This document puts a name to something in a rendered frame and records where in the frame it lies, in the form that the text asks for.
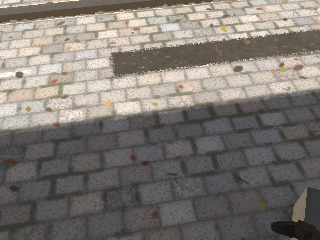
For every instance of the right robot hand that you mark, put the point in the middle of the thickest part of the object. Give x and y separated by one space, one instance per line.
299 230

